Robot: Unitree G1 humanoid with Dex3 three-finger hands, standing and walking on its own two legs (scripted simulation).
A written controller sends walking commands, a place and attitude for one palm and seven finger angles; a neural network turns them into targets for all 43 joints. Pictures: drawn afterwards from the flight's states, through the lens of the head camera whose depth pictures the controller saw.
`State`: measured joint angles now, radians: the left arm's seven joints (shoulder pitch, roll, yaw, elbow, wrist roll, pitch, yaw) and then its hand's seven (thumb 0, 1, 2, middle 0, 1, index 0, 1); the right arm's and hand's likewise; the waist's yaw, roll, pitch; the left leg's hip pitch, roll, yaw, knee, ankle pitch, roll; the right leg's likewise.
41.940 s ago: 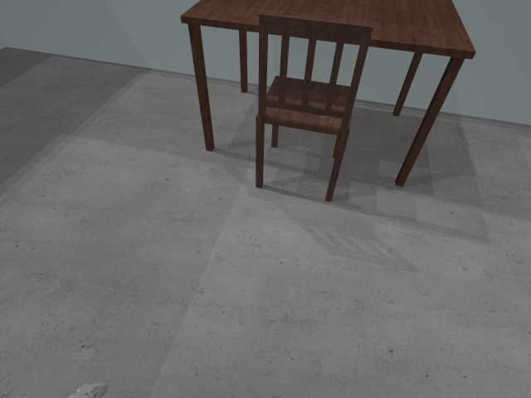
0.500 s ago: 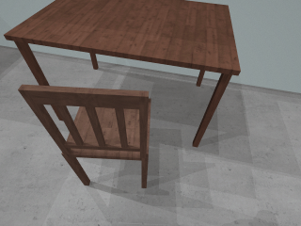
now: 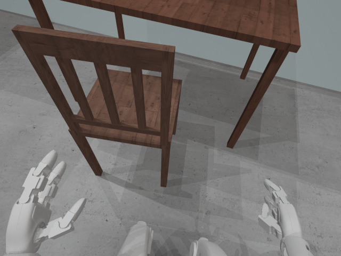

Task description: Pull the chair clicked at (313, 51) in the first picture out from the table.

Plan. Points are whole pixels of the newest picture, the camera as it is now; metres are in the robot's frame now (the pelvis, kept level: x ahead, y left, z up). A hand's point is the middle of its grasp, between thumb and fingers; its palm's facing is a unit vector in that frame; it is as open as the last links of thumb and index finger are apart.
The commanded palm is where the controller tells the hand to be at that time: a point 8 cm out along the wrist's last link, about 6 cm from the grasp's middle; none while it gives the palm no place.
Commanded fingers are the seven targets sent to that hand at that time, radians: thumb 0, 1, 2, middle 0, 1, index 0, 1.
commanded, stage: raise the hand toward the chair's back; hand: left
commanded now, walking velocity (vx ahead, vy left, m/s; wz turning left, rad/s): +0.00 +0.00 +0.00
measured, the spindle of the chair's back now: (108, 96) +0.54 +0.26 +0.00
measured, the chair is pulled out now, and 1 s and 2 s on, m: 0.20 0.20 0.20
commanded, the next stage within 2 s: aim the fingers beside a spindle in 1.52 s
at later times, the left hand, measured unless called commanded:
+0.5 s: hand (81, 187) +0.24 +0.22 +0.04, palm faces -0.06 -1.00 -0.02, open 14.9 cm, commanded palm +0.22 +0.29 +0.06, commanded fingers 0.00 -0.38 0.35 -0.07 -0.10 -0.07 -0.10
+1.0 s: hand (58, 166) +0.26 +0.27 +0.07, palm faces +0.01 -1.00 -0.05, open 16.9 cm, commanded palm +0.24 +0.32 +0.07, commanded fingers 0.00 -0.50 0.30 -0.06 -0.08 -0.06 -0.08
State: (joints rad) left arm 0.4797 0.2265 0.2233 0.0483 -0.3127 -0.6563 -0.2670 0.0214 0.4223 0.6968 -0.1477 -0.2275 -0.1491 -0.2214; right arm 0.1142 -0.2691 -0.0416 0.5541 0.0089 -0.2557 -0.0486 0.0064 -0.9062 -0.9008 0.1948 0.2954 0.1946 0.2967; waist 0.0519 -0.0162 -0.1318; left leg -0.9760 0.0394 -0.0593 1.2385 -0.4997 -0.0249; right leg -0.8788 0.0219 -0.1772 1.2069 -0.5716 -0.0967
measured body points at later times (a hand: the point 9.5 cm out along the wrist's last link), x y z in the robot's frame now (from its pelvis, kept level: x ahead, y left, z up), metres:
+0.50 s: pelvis +0.01 +0.04 +0.01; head +0.10 +0.05 +0.45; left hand +0.23 +0.28 +0.04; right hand +0.17 -0.23 -0.07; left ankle +0.06 +0.13 -0.63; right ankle +0.02 -0.06 -0.63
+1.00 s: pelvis +0.02 +0.07 +0.02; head +0.09 +0.09 +0.47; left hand +0.26 +0.32 +0.08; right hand +0.20 -0.16 -0.05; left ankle +0.06 +0.14 -0.63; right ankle +0.02 -0.06 -0.63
